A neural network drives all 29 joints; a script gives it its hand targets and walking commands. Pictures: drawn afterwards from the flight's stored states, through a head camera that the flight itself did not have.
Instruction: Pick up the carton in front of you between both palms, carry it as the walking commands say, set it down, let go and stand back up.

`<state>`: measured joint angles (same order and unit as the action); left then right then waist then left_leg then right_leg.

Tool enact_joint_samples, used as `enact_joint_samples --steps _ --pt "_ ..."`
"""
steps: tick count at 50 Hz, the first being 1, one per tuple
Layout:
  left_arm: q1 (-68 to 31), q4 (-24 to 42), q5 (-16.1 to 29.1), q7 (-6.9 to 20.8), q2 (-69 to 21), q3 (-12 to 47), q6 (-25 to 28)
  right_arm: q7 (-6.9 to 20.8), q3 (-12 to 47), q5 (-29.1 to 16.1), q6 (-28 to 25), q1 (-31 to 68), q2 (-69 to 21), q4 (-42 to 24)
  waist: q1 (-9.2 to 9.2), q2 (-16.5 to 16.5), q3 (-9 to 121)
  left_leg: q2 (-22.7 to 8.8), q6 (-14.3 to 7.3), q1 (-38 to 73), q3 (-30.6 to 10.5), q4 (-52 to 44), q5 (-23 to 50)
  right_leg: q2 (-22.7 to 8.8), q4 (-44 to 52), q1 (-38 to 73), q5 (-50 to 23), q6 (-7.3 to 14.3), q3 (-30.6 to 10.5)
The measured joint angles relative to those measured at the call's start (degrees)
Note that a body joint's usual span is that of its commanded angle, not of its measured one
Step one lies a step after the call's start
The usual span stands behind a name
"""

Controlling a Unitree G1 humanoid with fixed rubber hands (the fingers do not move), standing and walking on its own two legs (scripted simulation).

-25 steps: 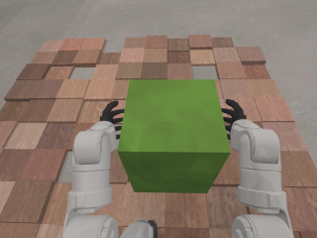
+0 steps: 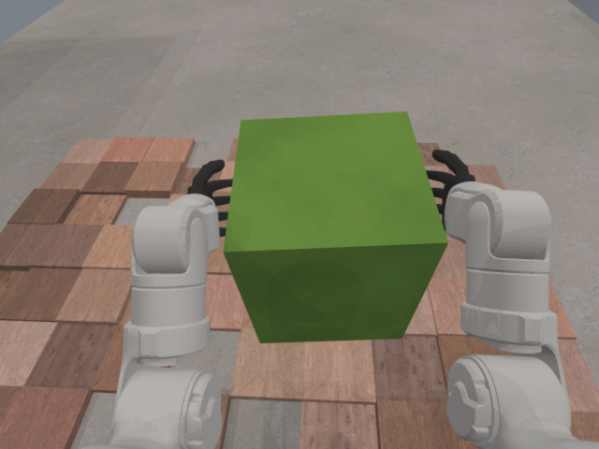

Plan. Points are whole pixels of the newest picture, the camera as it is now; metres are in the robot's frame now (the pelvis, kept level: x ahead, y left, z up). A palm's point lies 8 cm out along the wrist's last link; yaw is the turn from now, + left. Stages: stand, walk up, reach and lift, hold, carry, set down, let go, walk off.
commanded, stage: carry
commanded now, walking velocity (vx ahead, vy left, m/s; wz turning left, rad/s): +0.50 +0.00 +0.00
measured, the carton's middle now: (327, 237) +0.39 +0.01 +0.09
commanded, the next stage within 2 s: none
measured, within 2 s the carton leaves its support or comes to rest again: neither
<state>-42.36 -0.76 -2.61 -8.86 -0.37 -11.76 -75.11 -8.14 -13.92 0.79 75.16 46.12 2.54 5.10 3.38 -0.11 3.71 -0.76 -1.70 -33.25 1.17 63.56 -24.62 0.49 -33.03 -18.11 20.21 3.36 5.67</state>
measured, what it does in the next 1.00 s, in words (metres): walks ahead: left foot 0.06 m lower, then right foot 0.05 m higher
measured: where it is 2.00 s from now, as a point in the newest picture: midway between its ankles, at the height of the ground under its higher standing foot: (301, 218)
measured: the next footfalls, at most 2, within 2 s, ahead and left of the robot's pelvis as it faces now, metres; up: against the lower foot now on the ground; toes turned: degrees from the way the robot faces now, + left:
left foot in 0.22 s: +0.29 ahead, +0.11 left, -0.06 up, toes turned +5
right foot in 0.64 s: +0.65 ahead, +0.00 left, -0.01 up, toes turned -3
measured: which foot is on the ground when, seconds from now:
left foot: up 0.00-0.20, down 0.22-0.66, up 0.68-1.00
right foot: down 0.00-0.26, up 0.28-0.62, down 0.64-1.00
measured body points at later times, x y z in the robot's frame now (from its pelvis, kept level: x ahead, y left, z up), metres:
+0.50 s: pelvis +0.32 +0.07 -0.05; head +0.39 +0.08 +0.39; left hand +0.72 +0.19 +0.03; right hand +0.69 -0.11 +0.03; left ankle +0.25 +0.10 -0.79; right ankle +0.37 -0.06 -0.67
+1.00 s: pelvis +0.64 +0.09 -0.01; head +0.66 +0.10 +0.44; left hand +1.00 +0.29 +0.15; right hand +1.03 -0.02 +0.14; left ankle +0.74 +0.21 -0.73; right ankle +0.61 +0.00 -0.74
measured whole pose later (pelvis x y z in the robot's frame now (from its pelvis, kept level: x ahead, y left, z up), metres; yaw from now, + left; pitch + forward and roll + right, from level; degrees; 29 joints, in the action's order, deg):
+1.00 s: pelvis +0.64 +0.09 -0.01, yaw +3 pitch +4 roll -1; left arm -41.9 -1.7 0.4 -9.3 0.3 -10.8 -69.1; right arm -6.4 -14.6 5.9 70.1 37.9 -1.8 -3.9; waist 4.9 -0.6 2.3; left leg -1.5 -0.2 -29.5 2.9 31.7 -9.6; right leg 0.7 -29.0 -14.6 27.2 2.6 6.3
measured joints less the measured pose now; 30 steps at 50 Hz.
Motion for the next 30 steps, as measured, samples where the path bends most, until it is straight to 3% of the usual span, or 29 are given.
enact_joint_samples --steps 3,6,9,11,12,13,16,19,26,30 --pt "-2.73 -3.24 1.22 -0.03 1.26 -0.85 -0.88 0.12 -0.94 1.79 1.36 2.24 -0.59 1.82 1.95 -0.37 0.54 -0.11 0.90 -3.22 0.65 -10.47 5.55 -0.52 5.28 5.48 0.47 -0.31 -0.74" --pt "-5.65 -7.10 1.89 -0.04 1.98 -1.53 -0.58 0.28 -2.32 3.32 1.92 3.90 -0.95 3.24 2.73 0.13 0.90 -0.04 0.39 -4.08 1.61 -20.91 15.70 -0.61 7.91 10.48 2.61 -1.35 -0.96" --pt "-7.59 -10.74 1.72 -0.01 2.04 -1.79 -0.01 0.55 -3.43 4.13 1.98 4.37 -0.95 4.71 2.21 0.88 1.35 0.31 -0.79 -1.23 2.56 -32.19 28.29 -0.14 8.00 15.65 6.87 -2.61 -0.68" --pt "-7.92 -12.14 1.48 0.14 2.28 -1.83 0.02 0.64 -3.54 4.30 1.62 4.43 -1.09 6.13 0.72 1.00 1.33 0.65 -1.65 3.03 3.74 -37.27 31.57 -0.14 3.67 18.02 11.04 -3.36 -0.61" --pt "-7.71 -12.57 1.35 0.28 2.51 -1.99 -0.03 0.64 -3.35 4.40 1.20 4.22 -1.42 6.91 -0.48 0.42 1.23 1.00 -1.99 6.68 4.98 -37.94 26.52 -0.86 -1.99 17.54 12.85 -3.63 -0.72" --pt "-7.62 -12.93 1.23 0.43 2.69 -2.36 -0.26 0.64 -3.07 4.57 1.07 4.51 -1.56 7.94 -1.19 0.75 1.46 0.47 -1.89 10.83 5.75 -37.86 28.47 -1.12 -10.22 15.40 12.18 -3.67 -1.04" --pt "-8.54 -14.67 0.81 0.69 3.28 -3.04 0.57 0.66 -2.34 4.27 -0.73 4.79 -1.59 10.10 -4.78 0.12 0.46 2.02 -3.61 12.41 5.32 -32.66 10.48 -0.90 -34.88 3.89 13.85 -3.42 -4.45" --pt "-5.91 -13.82 -0.79 0.69 1.54 -3.57 0.45 0.67 -1.67 3.38 -1.49 0.98 -2.02 9.44 -6.87 0.17 -2.29 3.00 -5.27 13.89 5.45 -31.05 7.24 -0.58 -44.40 -8.42 10.00 -3.30 -5.14" --pt "1.04 -3.98 -2.76 0.61 -2.07 -3.00 2.24 0.19 -0.67 1.29 -4.68 -6.25 -3.34 1.41 -7.74 -0.01 -7.37 4.23 -5.39 22.03 4.50 -34.77 2.11 -2.08 -41.06 -30.46 0.26 -1.46 -1.61" --pt "4.53 0.50 -2.52 0.61 -3.17 -2.59 4.82 0.20 -0.47 1.20 -7.01 -8.25 -4.23 -1.86 -7.26 0.36 -7.44 4.26 -4.77 28.25 3.22 -37.19 -1.65 0.10 -20.64 -29.91 -8.75 0.37 1.37"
